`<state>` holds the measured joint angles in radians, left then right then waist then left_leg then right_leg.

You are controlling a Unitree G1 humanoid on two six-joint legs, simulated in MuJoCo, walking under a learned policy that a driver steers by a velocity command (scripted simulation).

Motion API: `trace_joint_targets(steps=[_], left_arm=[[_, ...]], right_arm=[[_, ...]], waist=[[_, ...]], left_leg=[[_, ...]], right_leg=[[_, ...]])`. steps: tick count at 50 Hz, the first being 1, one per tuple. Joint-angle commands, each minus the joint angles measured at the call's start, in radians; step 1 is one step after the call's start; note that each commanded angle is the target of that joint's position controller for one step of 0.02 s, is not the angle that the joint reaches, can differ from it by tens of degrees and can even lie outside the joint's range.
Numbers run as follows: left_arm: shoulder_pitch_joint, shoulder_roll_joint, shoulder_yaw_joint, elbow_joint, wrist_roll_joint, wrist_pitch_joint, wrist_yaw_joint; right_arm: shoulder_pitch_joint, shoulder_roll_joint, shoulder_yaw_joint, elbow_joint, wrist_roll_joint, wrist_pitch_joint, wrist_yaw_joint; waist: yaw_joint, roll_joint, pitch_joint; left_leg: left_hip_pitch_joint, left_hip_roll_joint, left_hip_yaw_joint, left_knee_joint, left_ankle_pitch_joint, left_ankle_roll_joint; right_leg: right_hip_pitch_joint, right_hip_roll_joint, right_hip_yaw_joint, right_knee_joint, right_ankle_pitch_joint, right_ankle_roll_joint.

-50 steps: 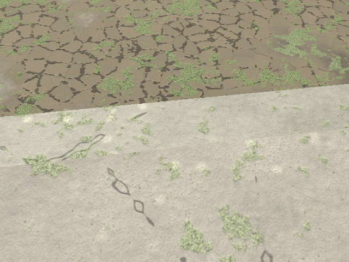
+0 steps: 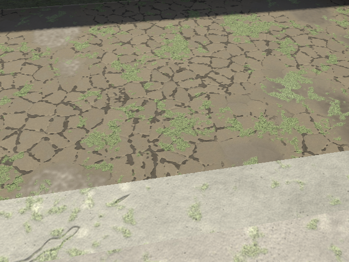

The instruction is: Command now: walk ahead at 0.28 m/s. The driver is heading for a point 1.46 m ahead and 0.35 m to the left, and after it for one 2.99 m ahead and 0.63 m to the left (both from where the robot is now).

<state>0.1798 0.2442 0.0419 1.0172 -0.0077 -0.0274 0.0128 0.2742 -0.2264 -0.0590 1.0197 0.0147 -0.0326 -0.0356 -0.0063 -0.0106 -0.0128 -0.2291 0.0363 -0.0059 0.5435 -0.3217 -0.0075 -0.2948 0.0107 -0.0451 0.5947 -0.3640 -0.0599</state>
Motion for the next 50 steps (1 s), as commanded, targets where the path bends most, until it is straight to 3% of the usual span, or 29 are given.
trace_joint_targets(steps=[1, 3, 4, 5, 6, 7, 8, 10, 11, 13, 17, 20, 22, 24, 25, 26, 27, 28, 29, 30, 31, 32, 33, 35, 38, 41, 45, 50], left_arm=[[-0.074, 0.053, 0.015, -0.067, -0.01, -0.05, -0.015], [0.019, 0.061, 0.023, -0.031, -0.016, -0.06, -0.02], [0.103, 0.085, 0.035, 0.005, -0.016, -0.059, -0.018], [0.198, 0.154, 0.056, 0.032, -0.017, -0.059, -0.013], [0.302, 0.25, 0.082, 0.054, -0.021, -0.057, -0.018], [0.311, 0.184, 0.058, 0.056, -0.006, -0.066, -0.02], [0.275, 0.128, 0.039, 0.044, 0.0, -0.076, -0.02], [0.229, 0.112, 0.028, 0.024, -0.001, -0.081, -0.026], [0.228, 0.084, 0.017, 0.027, -0.002, -0.076, -0.026], [0.242, 0.084, 0.012, 0.026, 0.003, -0.062, -0.018], [0.244, 0.146, 0.024, 0.017, 0.006, -0.052, 0.004], [0.297, 0.148, 0.032, 0.041, -0.005, -0.049, 0.006], [0.293, 0.131, 0.033, 0.049, -0.016, -0.045, 0.009], [0.274, 0.142, 0.039, 0.046, -0.012, -0.039, 0.008], [0.257, 0.138, 0.037, 0.045, -0.012, -0.033, 0.01], [0.244, 0.129, 0.033, 0.041, -0.013, -0.025, 0.014], [0.276, 0.099, 0.021, 0.028, 0.004, -0.024, 0.013], [0.43, -0.051, -0.017, 0.029, 0.008, -0.044, 0.008], [0.359, 0.034, 0.01, 0.026, -0.02, -0.065, 0.006], [0.252, 0.083, 0.028, -0.012, -0.041, -0.073, 0.011], [0.182, 0.095, 0.032, -0.033, -0.038, -0.07, 0.025], [0.167, 0.097, 0.046, -0.036, -0.027, -0.064, 0.037], [0.212, 0.075, 0.052, -0.023, -0.023, -0.052, 0.04], [0.246, 0.032, 0.056, -0.006, -0.021, -0.032, 0.042], [0.133, 0.038, 0.061, -0.05, -0.016, -0.023, 0.044], [0.033, 0.044, 0.061, -0.083, -0.003, -0.018, 0.031], [-0.063, 0.016, 0.042, -0.101, 0.003, -0.021, 0.006], [-0.184, 0.001, 0.014, -0.142, 0.006, -0.022, -0.021]], right_arm=[[0.058, -0.188, -0.043, -0.014, 0.013, -0.031, -0.002], [-0.029, -0.176, -0.042, -0.039, 0.02, -0.034, 0.006], [-0.084, -0.162, -0.039, -0.058, 0.019, -0.034, 0.009], [-0.133, -0.107, -0.025, -0.089, 0.016, -0.041, 0.011], [-0.14, -0.074, -0.016, -0.12, 0.003, -0.059, 0.01], [-0.153, -0.114, -0.027, -0.121, 0.008, -0.07, 0.012], [-0.13, -0.117, -0.03, -0.11, 0.022, -0.079, 0.023], [-0.144, -0.099, -0.029, -0.1, 0.023, -0.083, 0.037], [-0.155, -0.092, -0.032, -0.098, 0.019, -0.081, 0.042], [-0.179, -0.061, -0.026, -0.106, 0.013, -0.072, 0.052], [-0.342, -0.014, 0.002, -0.163, 0.006, -0.063, 0.059], [-0.403, -0.04, 0.006, -0.19, 0.014, -0.061, 0.072], [-0.4, -0.06, 0.0, -0.197, 0.019, -0.062, 0.078], [-0.322, -0.1, -0.02, -0.184, 0.013, -0.066, 0.079], [-0.229, -0.123, -0.037, -0.157, 0.004, -0.063, 0.075], [-0.064, -0.158, -0.061, -0.102, -0.007, -0.059, 0.068], [0.094, -0.233, -0.082, -0.071, -0.016, -0.055, 0.057], [0.138, -0.272, -0.074, -0.067, -0.009, -0.045, 0.062], [0.119, -0.196, -0.055, -0.066, 0.004, -0.04, 0.069], [0.021, -0.143, -0.041, -0.081, 0.011, -0.042, 0.066], [-0.058, -0.106, -0.027, -0.096, -0.002, -0.047, 0.065], [-0.108, -0.07, -0.016, -0.105, -0.022, -0.054, 0.071], [-0.126, -0.052, -0.009, -0.104, -0.038, -0.059, 0.073], [-0.085, -0.048, -0.011, -0.082, -0.037, -0.058, 0.069], [-0.004, -0.103, -0.023, -0.059, -0.03, -0.058, 0.038], [0.067, -0.093, -0.017, -0.047, -0.028, -0.045, 0.021], [0.155, -0.076, -0.008, -0.036, -0.025, -0.039, 0.012], [0.256, -0.095, -0.017, -0.013, -0.006, -0.01, 0.005]], waist=[[-0.016, 0.196, 0.103], [0.049, 0.158, 0.076], [0.088, 0.116, 0.057], [0.117, -0.05, 0.039], [0.144, -0.28, 0.008], [0.133, -0.217, 0.024], [0.097, -0.14, 0.039], [0.068, -0.06, 0.063], [0.055, -0.051, 0.062], [0.051, -0.071, 0.065], [0.076, -0.068, 0.114], [0.082, -0.086, 0.151], [0.059, -0.083, 0.146], [0.007, -0.097, 0.075], [-0.052, -0.097, 0.017], [-0.125, -0.086, -0.064], [-0.155, 0.035, -0.188], [-0.077, 0.267, -0.385], [-0.112, 0.185, -0.352], [-0.09, 0.156, -0.164], [-0.059, 0.076, -0.074], [-0.026, 0.063, -0.017], [0.013, 0.097, -0.009], [0.032, 0.097, 0.012], [0.025, 0.067, 0.074], [0.011, 0.064, 0.08], [-0.019, 0.05, 0.092], [-0.066, 0.064, 0.121]], left_leg=[[0.058, 0.271, -0.383, -0.295, -0.231, 0.215], [-0.024, 0.215, -0.277, -0.24, -0.084, 0.172], [-0.116, 0.157, -0.192, -0.161, -0.009, 0.132], [-0.263, 0.042, -0.031, 0.071, 0.064, 0.064], [-0.465, -0.059, 0.058, 0.34, -0.058, 0.013], [-0.605, -0.034, -0.026, 0.55, -0.224, 0.018], [-0.654, 0.011, -0.067, 0.642, -0.173, 0.046], [-0.698, 0.065, -0.049, 0.625, -0.027, 0.072], [-0.658, 0.081, -0.04, 0.575, 0.023, 0.074], [-0.594, 0.078, -0.005, 0.465, 0.088, 0.052], [-0.439, 0.024, 0.054, 0.146, 0.268, 0.017], [-0.351, 0.002, 0.061, 0.048, 0.357, 0.029], [-0.354, 0.006, 0.037, 0.012, 0.349, 0.059], [-0.232, -0.028, 0.057, 0.005, 0.307, 0.093], [-0.098, -0.062, 0.083, 0.011, 0.295, 0.113], [0.111, -0.07, 0.094, 0.008, 0.333, 0.135], [0.394, 0.134, -0.144, 0.01, 0.39, 0.202], [0.657, 0.382, -0.617, -0.122, 0.277, 0.386], [0.567, 0.359, -0.699, -0.226, 0.095, 0.362], [0.416, 0.318, -0.555, -0.253, 0.011, 0.311], [0.245, 0.281, -0.447, -0.283, 0.013, 0.273], [0.11, 0.231, -0.357, -0.312, 0.034, 0.247], [0.023, 0.194, -0.285, -0.34, 0.043, 0.23], [-0.048, 0.17, -0.24, -0.381, 0.032, 0.243], [-0.022, 0.191, -0.273, -0.419, -0.048, 0.261], [0.053, 0.184, -0.238, -0.393, 0.05, 0.236], [0.04, 0.157, -0.141, -0.35, 0.222, 0.205], [0.103, 0.168, -0.087, -0.227, 0.419, 0.19]], right_leg=[[-0.183, -0.013, -0.001, 0.055, -0.021, -0.033], [0.009, -0.007, -0.006, -0.091, 0.028, -0.052], [0.16, -0.025, 0.035, -0.148, 0.076, -0.059], [0.299, -0.144, 0.238, -0.257, 0.007, -0.108], [0.474, -0.321, 0.566, -0.371, 0.033, -0.216], [0.522, -0.386, 0.658, -0.372, 0.109, -0.255], [0.523, -0.368, 0.575, -0.345, 0.181, -0.23], [0.497, -0.324, 0.423, -0.358, 0.298, -0.183], [0.459, -0.297, 0.349, -0.368, 0.38, -0.157], [0.397, -0.26, 0.262, -0.4, 0.442, -0.145], [0.238, -0.212, 0.145, -0.453, 0.428, -0.13], [0.204, -0.232, 0.124, -0.483, 0.407, -0.128], [0.281, -0.263, 0.113, -0.443, 0.485, -0.114], [0.332, -0.271, 0.086, -0.33, 0.727, -0.091], [0.324, -0.25, 0.064, -0.199, 0.895, -0.072], [0.244, -0.194, 0.027, 0.004, 0.924, -0.036], [0.019, -0.123, -0.006, 0.327, 0.589, 0.004], [-0.256, 0.066, 0.07, 0.708, -0.215, 0.059], [-0.341, 0.035, 0.204, 0.828, -0.226, 0.039], [-0.432, -0.021, 0.159, 0.844, -0.171, 0.017], [-0.411, -0.073, 0.13, 0.802, -0.078, 0.006], [-0.361, -0.103, 0.127, 0.735, -0.018, -0.003], [-0.281, -0.127, 0.136, 0.682, 0.031, -0.012], [-0.238, -0.135, 0.123, 0.611, 0.042, -0.014], [-0.385, -0.153, 0.129, 0.464, 0.152, 0.001], [-0.488, -0.16, 0.135, 0.322, 0.324, 0.014], [-0.431, -0.13, 0.099, 0.204, 0.461, 0.014], [-0.386, -0.082, 0.041, 0.05, 0.405, 0.01]])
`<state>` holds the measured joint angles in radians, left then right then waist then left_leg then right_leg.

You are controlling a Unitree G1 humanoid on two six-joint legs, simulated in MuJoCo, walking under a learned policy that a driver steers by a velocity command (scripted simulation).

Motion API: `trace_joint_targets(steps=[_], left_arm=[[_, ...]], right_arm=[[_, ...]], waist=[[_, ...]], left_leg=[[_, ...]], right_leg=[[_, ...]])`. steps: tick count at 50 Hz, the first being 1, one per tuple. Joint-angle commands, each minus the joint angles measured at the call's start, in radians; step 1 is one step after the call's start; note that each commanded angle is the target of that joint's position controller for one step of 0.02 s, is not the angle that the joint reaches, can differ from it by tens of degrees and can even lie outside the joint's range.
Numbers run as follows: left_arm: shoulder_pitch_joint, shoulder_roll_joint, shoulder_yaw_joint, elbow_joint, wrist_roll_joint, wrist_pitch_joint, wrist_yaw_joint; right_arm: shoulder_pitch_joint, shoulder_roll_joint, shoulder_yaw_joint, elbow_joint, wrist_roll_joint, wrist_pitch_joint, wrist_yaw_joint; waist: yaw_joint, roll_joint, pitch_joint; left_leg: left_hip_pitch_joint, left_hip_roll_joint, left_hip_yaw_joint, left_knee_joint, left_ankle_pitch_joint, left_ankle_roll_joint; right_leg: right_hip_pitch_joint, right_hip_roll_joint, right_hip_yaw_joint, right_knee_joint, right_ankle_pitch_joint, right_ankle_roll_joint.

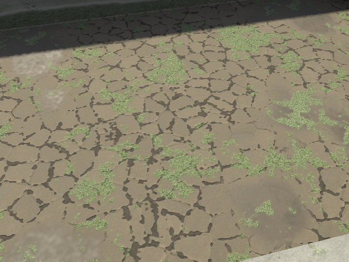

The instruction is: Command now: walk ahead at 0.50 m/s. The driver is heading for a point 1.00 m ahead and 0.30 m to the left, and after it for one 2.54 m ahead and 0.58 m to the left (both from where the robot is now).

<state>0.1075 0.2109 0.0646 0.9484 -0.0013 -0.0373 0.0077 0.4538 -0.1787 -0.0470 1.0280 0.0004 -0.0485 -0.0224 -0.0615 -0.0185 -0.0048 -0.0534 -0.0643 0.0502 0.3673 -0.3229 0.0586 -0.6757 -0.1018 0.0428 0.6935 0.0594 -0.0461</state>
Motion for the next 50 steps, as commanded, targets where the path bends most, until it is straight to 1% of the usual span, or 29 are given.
trace_joint_targets(steps=[1, 3, 5, 6, 7, 8, 9, 11, 13, 14, 18, 23, 24, 26, 28, 29, 30, 31, 32, 33, 34, 36, 39, 41, 43, 45, 46, 47, 50], left_arm=[[-0.122, 0.032, -0.015, -0.082, -0.003, -0.018, -0.021], [-0.077, 0.059, -0.01, -0.085, -0.008, -0.029, -0.027], [0.148, 0.141, 0.023, -0.037, 0.002, -0.042, -0.016], [0.37, 0.226, 0.049, 0.006, 0.023, -0.042, -0.011], [0.453, 0.258, 0.051, 0.033, 0.003, -0.031, -0.017], [0.402, 0.18, 0.035, 0.008, 0.005, -0.015, -0.016], [0.295, 0.124, 0.021, -0.021, 0.012, -0.005, -0.009], [0.147, 0.072, -0.002, -0.05, 0.04, 0.0, -0.01], [0.08, 0.046, -0.019, -0.066, 0.059, -0.012, -0.013], [0.081, 0.049, -0.021, -0.059, 0.051, -0.025, -0.019], [0.116, 0.108, -0.004, -0.041, 0.039, -0.036, -0.005], [0.14, 0.162, 0.018, -0.052, 0.027, -0.002, 0.022], [0.055, 0.151, 0.005, -0.075, 0.042, -0.004, 0.033], [0.071, 0.191, 0.012, -0.074, 0.062, 0.005, 0.024], [0.031, 0.177, 0.008, -0.099, 0.035, 0.033, 0.023], [-0.007, 0.172, 0.008, -0.105, 0.007, 0.051, 0.028], [-0.001, 0.174, 0.009, -0.132, 0.011, 0.058, 0.037], [0.025, 0.115, -0.006, -0.207, 0.047, 0.05, 0.031], [0.021, 0.167, 0.005, -0.252, 0.016, 0.03, 0.029], [-0.022, 0.221, 0.023, -0.267, -0.003, 0.035, 0.034], [-0.004, 0.207, 0.018, -0.274, 0.022, 0.055, 0.047], [0.016, 0.158, -0.009, -0.318, 0.077, 0.082, 0.059], [-0.032, 0.11, -0.054, -0.349, 0.073, 0.072, 0.04], [-0.06, 0.117, -0.072, -0.359, 0.052, 0.066, 0.012], [-0.062, 0.144, -0.081, -0.367, 0.048, 0.053, -0.014], [-0.003, 0.142, -0.089, -0.356, 0.069, 0.047, -0.027], [0.001, 0.163, -0.092, -0.354, 0.082, 0.043, -0.035], [-0.036, 0.169, -0.095, -0.376, 0.082, 0.04, -0.042], [-0.12, 0.17, -0.109, -0.429, 0.06, 0.042, -0.035]], right_arm=[[0.089, -0.157, -0.036, -0.023, 0.009, 0.01, -0.006], [0.119, -0.162, -0.039, -0.013, 0.02, 0.027, -0.004], [0.074, -0.166, -0.035, -0.023, 0.036, 0.024, -0.008], [0.029, -0.135, -0.022, -0.048, 0.044, 0.018, -0.007], [0.148, 0.003, 0.011, -0.063, 0.043, -0.001, -0.005], [0.099, -0.083, -0.015, -0.073, 0.053, -0.006, -0.008], [0.002, -0.13, -0.035, -0.113, 0.063, 0.004, -0.017], [-0.044, -0.136, -0.05, -0.141, 0.03, 0.039, -0.054], [0.044, -0.099, -0.054, -0.142, 0.034, 0.079, -0.06], [0.064, -0.086, -0.053, -0.14, 0.039, 0.094, -0.066], [-0.056, -0.112, -0.054, -0.226, 0.026, 0.121, -0.07], [-0.204, -0.098, -0.029, -0.353, 0.009, 0.104, -0.017], [-0.228, -0.098, -0.022, -0.379, -0.009, 0.104, -0.008], [-0.149, -0.096, -0.018, -0.367, -0.02, 0.113, 0.003], [-0.09, -0.111, -0.015, -0.397, -0.009, 0.127, 0.01], [-0.039, -0.118, -0.017, -0.406, -0.005, 0.121, 0.009], [0.031, -0.2, -0.04, -0.402, -0.028, 0.116, 0.003], [0.001, -0.3, -0.053, -0.415, -0.032, 0.108, 0.018], [-0.094, -0.318, -0.053, -0.484, -0.04, 0.096, 0.029], [-0.182, -0.275, -0.04, -0.517, -0.031, 0.08, 0.036], [-0.234, -0.244, -0.024, -0.542, -0.019, 0.074, 0.038], [-0.332, -0.182, 0.011, -0.587, -0.021, 0.073, 0.03], [-0.298, -0.184, 0.022, -0.584, -0.027, 0.081, 0.001], [-0.283, -0.213, 0.019, -0.587, -0.03, 0.103, -0.014], [-0.316, -0.227, 0.019, -0.613, -0.017, 0.115, -0.015], [-0.356, -0.21, 0.034, -0.625, -0.005, 0.12, -0.01], [-0.331, -0.186, 0.046, -0.631, -0.003, 0.116, 0.002], [-0.366, -0.182, 0.053, -0.653, -0.003, 0.113, 0.016], [-0.424, -0.15, 0.078, -0.682, -0.015, 0.101, 0.029]], waist=[[-0.014, 0.073, 0.114], [0.006, 0.106, 0.104], [0.124, 0.111, 0.004], [0.204, 0.02, -0.154], [0.167, -0.229, -0.305], [0.191, -0.224, -0.29], [0.178, -0.182, -0.134], [0.123, -0.035, -0.027], [0.051, -0.075, -0.01], [0.04, -0.072, 0.003], [0.056, -0.076, 0.045], [0.089, -0.085, 0.044], [0.058, -0.038, 0.102], [0.05, -0.099, 0.017], [0.014, -0.108, -0.013], [-0.036, -0.07, -0.036], [-0.055, 0.108, -0.087], [0.019, 0.404, -0.075], [0.025, 0.38, -0.18], [0.048, 0.274, -0.119], [0.079, 0.19, -0.082], [0.122, 0.145, -0.084], [0.103, 0.112, -0.184], [0.066, 0.131, -0.223], [0.057, 0.131, -0.183], [0.096, 0.109, -0.129], [0.074, 0.049, -0.122], [0.073, -0.052, -0.053], [0.038, -0.138, 0.012]], left_leg=[[-0.071, 0.284, -0.151, -0.037, 0.443, 0.131], [-0.036, 0.299, -0.18, 0.023, 0.523, 0.132], [-0.058, 0.227, -0.156, 0.228, 0.7, 0.09], [-0.235, 0.131, -0.104, 0.563, 0.505, 0.032], [-0.531, -0.039, -0.119, 0.96, -0.256, -0.027], [-0.62, -0.017, -0.258, 1.066, -0.266, -0.024], [-0.684, 0.023, -0.232, 1.092, -0.193, -0.027], [-0.597, 0.059, -0.201, 1.068, -0.093, -0.045], [-0.482, 0.084, -0.205, 0.995, -0.06, -0.053], [-0.457, 0.089, -0.194, 0.957, -0.075, -0.058], [-0.548, 0.122, -0.204, 0.78, 0.027, -0.051], [-0.55, 0.158, -0.112, 0.577, 0.092, -0.02], [-0.463, 0.161, -0.108, 0.439, 0.212, -0.016], [-0.322, 0.106, 0.007, 0.53, 0.216, -0.031], [-0.287, 0.081, 0.013, 0.456, 0.096, 0.004], [-0.232, 0.083, -0.008, 0.289, 0.126, 0.061], [-0.101, 0.12, -0.122, 0.206, 0.582, 0.141], [0.033, 0.259, -0.465, 0.15, 0.765, 0.284], [-0.043, 0.342, -0.627, 0.062, 0.535, 0.329], [-0.153, 0.317, -0.572, 0.056, 0.478, 0.309], [-0.245, 0.291, -0.488, 0.074, 0.49, 0.267], [-0.326, 0.243, -0.419, 0.122, 0.525, 0.219], [-0.22, 0.184, -0.4, 0.124, 0.452, 0.154], [-0.15, 0.192, -0.47, 0.075, 0.29, 0.146], [-0.194, 0.194, -0.538, 0.005, 0.019, 0.136], [-0.328, 0.163, -0.533, -0.015, -0.135, 0.084], [-0.395, 0.108, -0.449, -0.004, -0.217, 0.047], [-0.398, 0.053, -0.355, 0.034, -0.212, 0.001], [-0.275, 0.013, -0.229, 0.165, -0.009, -0.04]], right_leg=[[0.027, 0.044, -0.063, -0.064, -0.053, -0.008], [0.113, 0.066, -0.078, -0.111, -0.149, -0.025], [0.41, 0.105, -0.083, -0.181, -0.08, -0.068], [0.723, -0.065, 0.103, -0.143, 0.136, -0.125], [0.976, -0.32, 0.481, -0.241, 0.024, -0.282], [0.898, -0.319, 0.575, -0.341, -0.253, -0.255], [0.764, -0.295, 0.439, -0.365, -0.316, -0.198], [0.501, -0.237, 0.249, -0.377, -0.16, -0.152], [0.386, -0.191, 0.141, -0.384, -0.107, -0.128], [0.355, -0.191, 0.114, -0.406, -0.119, -0.132], [0.417, -0.201, 0.055, -0.443, -0.236, -0.13], [0.48, -0.213, -0.043, -0.392, -0.243, -0.109], [0.372, -0.157, -0.156, -0.366, 0.005, -0.083], [0.387, -0.152, -0.198, -0.233, 0.245, -0.114], [0.427, -0.161, -0.208, -0.109, 0.248, -0.09], [0.456, -0.152, -0.204, 0.005, 0.203, -0.05], [0.394, -0.017, -0.239, 0.313, -0.003, 0.024], [0.024, 0.156, -0.185, 0.612, -0.671, 0.099], [-0.032, 0.147, 0.001, 0.722, -0.676, 0.101], [-0.036, 0.138, 0.02, 0.778, -0.616, 0.098], [-0.004, 0.127, 0.012, 0.784, -0.58, 0.091], [0.069, 0.1, 0.043, 0.677, -0.546, 0.102], [0.189, 0.095, 0.05, 0.276, -0.536, 0.1], [0.272, 0.109, 0.048, 0.113, -0.486, 0.088], [0.353, 0.107, 0.031, -0.034, -0.43, 0.049], [0.532, 0.077, 0.006, -0.158, -0.267, -0.004], [0.57, 0.046, 0.023, -0.135, -0.347, -0.037], [0.481, 0.018, 0.095, -0.212, -0.491, -0.074], [0.36, -0.038, 0.19, -0.394, -0.603, -0.085]])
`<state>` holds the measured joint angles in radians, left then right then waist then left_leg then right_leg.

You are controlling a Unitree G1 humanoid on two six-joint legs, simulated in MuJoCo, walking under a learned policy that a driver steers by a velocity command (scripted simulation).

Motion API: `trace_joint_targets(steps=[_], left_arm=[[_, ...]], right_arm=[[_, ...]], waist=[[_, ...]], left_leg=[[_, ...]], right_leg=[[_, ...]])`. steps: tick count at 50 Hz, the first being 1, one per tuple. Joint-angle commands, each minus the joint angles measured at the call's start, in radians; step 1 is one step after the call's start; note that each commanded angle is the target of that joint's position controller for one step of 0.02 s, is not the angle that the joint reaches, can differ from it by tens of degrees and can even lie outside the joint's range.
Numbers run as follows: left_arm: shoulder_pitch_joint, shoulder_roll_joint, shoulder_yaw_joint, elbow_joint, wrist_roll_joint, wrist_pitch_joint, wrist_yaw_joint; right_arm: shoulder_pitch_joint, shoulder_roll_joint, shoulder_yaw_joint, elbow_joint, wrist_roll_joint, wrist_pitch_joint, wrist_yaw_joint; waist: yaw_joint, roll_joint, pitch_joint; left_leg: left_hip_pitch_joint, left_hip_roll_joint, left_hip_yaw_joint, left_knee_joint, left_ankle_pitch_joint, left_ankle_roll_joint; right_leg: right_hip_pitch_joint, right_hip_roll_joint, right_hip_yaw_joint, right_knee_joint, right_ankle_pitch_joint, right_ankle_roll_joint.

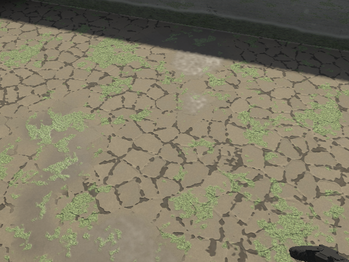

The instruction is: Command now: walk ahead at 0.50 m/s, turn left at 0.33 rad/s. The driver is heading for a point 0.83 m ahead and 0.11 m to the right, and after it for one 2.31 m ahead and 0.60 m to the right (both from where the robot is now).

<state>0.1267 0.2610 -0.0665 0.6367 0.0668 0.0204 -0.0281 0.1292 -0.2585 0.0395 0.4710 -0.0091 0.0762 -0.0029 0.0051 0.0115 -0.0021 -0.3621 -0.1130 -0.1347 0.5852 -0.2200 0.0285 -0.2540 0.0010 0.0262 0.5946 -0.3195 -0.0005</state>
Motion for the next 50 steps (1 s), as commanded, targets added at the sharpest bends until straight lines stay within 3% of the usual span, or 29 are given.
trace_joint_targets(steps=[1, 6, 8, 10, 11, 12, 15, 16, 25, 30, 31, 35, 37, 50], left_arm=[[-0.143, 0.119, 0.018, -0.127, -0.014, -0.014, 0.004], [-0.079, 0.137, 0.014, -0.149, -0.021, -0.006, 0.018], [-0.077, 0.13, 0.007, -0.176, -0.025, -0.026, 0.023], [-0.048, 0.122, 0.002, -0.176, -0.021, -0.043, 0.02], [-0.1, 0.113, -0.009, -0.211, -0.01, -0.045, 0.008], [-0.085, 0.119, -0.01, -0.212, -0.002, -0.046, 0.003], [-0.08, 0.127, -0.015, -0.232, 0.003, -0.045, -0.006], [-0.097, 0.123, -0.019, -0.25, 0.015, -0.041, -0.01], [-0.122, 0.128, -0.028, -0.308, 0.013, -0.023, -0.005], [-0.133, 0.123, -0.034, -0.328, 0.008, -0.028, 0.003], [-0.117, 0.133, -0.032, -0.33, -0.005, -0.021, 0.006], [-0.118, 0.13, -0.033, -0.34, -0.002, -0.012, 0.009], [-0.125, 0.127, -0.032, -0.344, 0.004, -0.005, 0.0], [-0.117, 0.12, -0.034, -0.345, 0.002, 0.003, -0.002]], right_arm=[[-0.099, -0.071, -0.004, -0.123, -0.011, -0.029, 0.014], [-0.1, -0.086, 0.013, -0.116, -0.02, -0.049, 0.031], [-0.139, -0.105, 0.014, -0.137, -0.019, -0.044, 0.027], [-0.157, -0.112, 0.019, -0.143, -0.023, -0.038, 0.021], [-0.179, -0.092, 0.03, -0.161, -0.026, -0.043, 0.03], [-0.172, -0.096, 0.032, -0.156, -0.031, -0.043, 0.031], [-0.185, -0.114, 0.038, -0.157, -0.032, -0.042, 0.033], [-0.2, -0.106, 0.047, -0.166, -0.037, -0.039, 0.038], [-0.242, -0.127, 0.061, -0.154, -0.042, -0.047, 0.049], [-0.265, -0.125, 0.069, -0.148, -0.047, -0.052, 0.041], [-0.252, -0.131, 0.068, -0.145, -0.04, -0.053, 0.04], [-0.252, -0.133, 0.069, -0.142, -0.043, -0.06, 0.038], [-0.273, -0.124, 0.073, -0.139, -0.056, -0.07, 0.041], [-0.26, -0.115, 0.077, -0.124, -0.057, -0.072, 0.031]], waist=[[-0.034, -0.142, 0.016], [-0.008, -0.015, 0.028], [0.008, 0.05, 0.018], [0.019, 0.09, -0.032], [0.002, 0.073, -0.01], [0.001, 0.059, -0.075], [-0.002, 0.04, -0.149], [-0.007, 0.028, -0.171], [0.0, 0.0, -0.158], [-0.002, -0.01, -0.163], [0.004, -0.013, -0.149], [0.002, -0.005, -0.176], [0.005, 0.007, -0.17], [0.002, -0.012, -0.154]], left_leg=[[0.054, 0.071, -0.038, -0.062, -0.091, -0.01], [0.018, 0.097, -0.059, -0.122, -0.14, 0.013], [-0.023, 0.126, -0.107, -0.17, -0.156, 0.024], [0.002, 0.145, -0.142, -0.194, -0.154, 0.032], [0.02, 0.149, -0.13, -0.157, 0.037, 0.037], [0.074, 0.151, -0.122, -0.129, 0.127, 0.041], [0.127, 0.161, -0.126, -0.107, 0.227, 0.046], [0.149, 0.167, -0.129, -0.107, 0.254, 0.053], [0.132, 0.179, -0.137, -0.129, 0.311, 0.049], [0.131, 0.183, -0.137, -0.141, 0.328, 0.045], [0.136, 0.185, -0.127, -0.122, 0.406, 0.047], [0.149, 0.191, -0.115, -0.121, 0.417, 0.044], [0.152, 0.182, -0.113, -0.119, 0.415, 0.044], [0.15, 0.186, -0.093, -0.131, 0.317, 0.024]], right_leg=[[-0.069, -0.142, 0.205, -0.302, -0.222, -0.125], [-0.01, -0.101, 0.137, -0.247, -0.167, -0.105], [0.044, -0.078, 0.081, -0.182, -0.075, -0.082], [0.079, -0.067, 0.046, -0.144, -0.029, -0.074], [0.056, -0.073, 0.05, -0.151, 0.066, -0.067], [0.071, -0.075, 0.051, -0.142, 0.091, -0.062], [0.104, -0.08, 0.046, -0.133, 0.122, -0.048], [0.109, -0.085, 0.045, -0.138, 0.135, -0.04], [0.138, -0.098, 0.049, -0.161, 0.168, -0.023], [0.16, -0.106, 0.058, -0.171, 0.21, -0.019], [0.164, -0.108, 0.066, -0.165, 0.266, -0.02], [0.175, -0.108, 0.069, -0.169, 0.263, -0.017], [0.155, -0.097, 0.069, -0.165, 0.238, -0.01], [0.125, -0.097, 0.093, -0.204, 0.209, -0.028]])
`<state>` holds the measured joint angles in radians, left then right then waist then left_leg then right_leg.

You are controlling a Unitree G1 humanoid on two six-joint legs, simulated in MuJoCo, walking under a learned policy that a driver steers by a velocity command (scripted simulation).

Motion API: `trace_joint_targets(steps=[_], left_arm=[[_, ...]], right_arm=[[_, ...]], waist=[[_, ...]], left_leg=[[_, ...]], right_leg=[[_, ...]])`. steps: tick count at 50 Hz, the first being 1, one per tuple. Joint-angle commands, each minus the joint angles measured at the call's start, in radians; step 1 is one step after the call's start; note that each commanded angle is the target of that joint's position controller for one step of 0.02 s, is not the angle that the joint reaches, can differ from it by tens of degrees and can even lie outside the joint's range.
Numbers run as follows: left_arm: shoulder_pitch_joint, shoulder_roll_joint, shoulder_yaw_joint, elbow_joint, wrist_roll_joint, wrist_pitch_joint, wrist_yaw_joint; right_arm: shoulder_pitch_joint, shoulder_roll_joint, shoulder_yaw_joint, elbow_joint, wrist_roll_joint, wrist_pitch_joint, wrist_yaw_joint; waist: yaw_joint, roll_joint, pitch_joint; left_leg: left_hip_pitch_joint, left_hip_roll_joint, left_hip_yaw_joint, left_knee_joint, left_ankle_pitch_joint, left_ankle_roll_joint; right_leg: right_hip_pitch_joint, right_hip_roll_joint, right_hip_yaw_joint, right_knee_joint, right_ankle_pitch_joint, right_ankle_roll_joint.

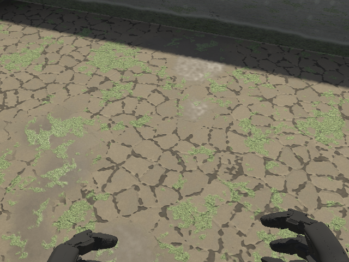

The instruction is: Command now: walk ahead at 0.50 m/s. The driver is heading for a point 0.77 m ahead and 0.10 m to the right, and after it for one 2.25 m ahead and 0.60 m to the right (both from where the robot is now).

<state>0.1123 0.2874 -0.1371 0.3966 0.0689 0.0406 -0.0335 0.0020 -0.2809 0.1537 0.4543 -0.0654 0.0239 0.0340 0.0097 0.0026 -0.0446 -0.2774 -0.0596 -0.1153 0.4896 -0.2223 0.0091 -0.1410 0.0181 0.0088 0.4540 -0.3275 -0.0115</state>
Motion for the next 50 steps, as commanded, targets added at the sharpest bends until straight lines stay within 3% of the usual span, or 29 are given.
trace_joint_targets(steps=[1, 12, 13, 15, 20, 21, 23, 26, 31, 43, 46, 50], left_arm=[[-0.102, 0.093, 0.037, -0.104, 0.0, -0.017, 0.003], [-0.099, 0.082, 0.034, -0.092, 0.001, -0.013, 0.003], [-0.118, 0.064, 0.032, -0.089, 0.019, -0.009, 0.002], [-0.128, 0.065, 0.033, -0.093, 0.017, -0.006, 0.001], [-0.096, 0.059, 0.035, -0.069, 0.012, -0.004, 0.004], [-0.061, 0.086, 0.044, -0.058, -0.009, -0.003, 0.001], [-0.015, 0.093, 0.045, -0.03, -0.02, -0.012, 0.01], [0.001, 0.094, 0.053, -0.002, -0.028, -0.01, 0.011], [0.045, 0.094, 0.073, 0.048, -0.033, 0.015, -0.002], [0.135, 0.096, 0.093, 0.125, -0.039, 0.034, 0.02], [0.15, 0.094, 0.096, 0.137, -0.04, 0.037, 0.024], [0.125, 0.058, 0.078, 0.119, -0.024, 0.032, 0.026]], right_arm=[[-0.131, -0.092, -0.037, -0.106, -0.001, -0.02, -0.006], [-0.114, -0.078, -0.033, -0.101, -0.002, -0.019, -0.013], [-0.105, -0.079, -0.035, -0.092, -0.002, -0.022, -0.001], [-0.115, -0.08, -0.035, -0.093, 0.002, -0.023, 0.008], [-0.078, -0.078, -0.037, -0.067, 0.004, -0.026, 0.006], [-0.06, -0.09, -0.041, -0.062, 0.007, -0.022, 0.0], [-0.013, -0.097, -0.049, -0.038, 0.016, -0.008, -0.016], [0.014, -0.101, -0.061, -0.013, 0.021, 0.007, -0.021], [0.037, -0.091, -0.07, 0.03, 0.025, 0.003, -0.021], [0.112, -0.092, -0.088, 0.092, 0.028, 0.012, -0.046], [0.124, -0.09, -0.091, 0.1, 0.029, 0.013, -0.049], [0.099, -0.065, -0.077, 0.083, 0.017, 0.015, -0.053]], waist=[[-0.003, -0.003, -0.109], [-0.002, 0.003, -0.091], [-0.017, 0.019, -0.105], [-0.011, 0.016, -0.073], [-0.011, 0.017, -0.094], [0.001, 0.014, -0.073], [-0.005, -0.004, -0.088], [-0.01, -0.004, -0.061], [-0.007, 0.004, -0.033], [-0.006, 0.004, -0.032], [-0.006, 0.006, -0.022], [-0.005, 0.011, 0.001]], left_leg=[[0.064, 0.132, -0.111, -0.037, 0.313, 0.042], [0.055, 0.133, -0.104, -0.054, 0.264, 0.03], [0.061, 0.143, -0.117, -0.075, 0.19, 0.025], [0.037, 0.137, -0.118, -0.08, 0.163, 0.024], [0.055, 0.149, -0.128, -0.1, 0.202, 0.031], [0.057, 0.151, -0.126, -0.095, 0.288, 0.037], [0.077, 0.157, -0.126, -0.102, 0.324, 0.044], [0.078, 0.153, -0.12, -0.126, 0.27, 0.043], [0.086, 0.144, -0.111, -0.143, 0.27, 0.045], [0.094, 0.14, -0.08, -0.148, 0.309, 0.037], [0.089, 0.139, -0.075, -0.152, 0.3, 0.036], [0.091, 0.132, -0.072, -0.178, 0.216, 0.03]], right_leg=[[0.01, -0.114, 0.112, -0.067, 0.213, -0.018], [0.003, -0.11, 0.123, -0.094, 0.179, -0.031], [-0.014, -0.114, 0.128, -0.107, 0.113, -0.035], [-0.024, -0.111, 0.129, -0.114, 0.1, -0.034], [0.002, -0.11, 0.13, -0.119, 0.142, -0.042], [0.018, -0.11, 0.132, -0.117, 0.197, -0.038], [0.063, -0.115, 0.136, -0.13, 0.257, -0.041], [0.071, -0.113, 0.138, -0.158, 0.244, -0.05], [0.077, -0.103, 0.132, -0.195, 0.285, -0.061], [0.11, -0.092, 0.125, -0.218, 0.402, -0.066], [0.107, -0.09, 0.124, -0.227, 0.396, -0.068], [0.069, -0.073, 0.12, -0.26, 0.23, -0.063]])
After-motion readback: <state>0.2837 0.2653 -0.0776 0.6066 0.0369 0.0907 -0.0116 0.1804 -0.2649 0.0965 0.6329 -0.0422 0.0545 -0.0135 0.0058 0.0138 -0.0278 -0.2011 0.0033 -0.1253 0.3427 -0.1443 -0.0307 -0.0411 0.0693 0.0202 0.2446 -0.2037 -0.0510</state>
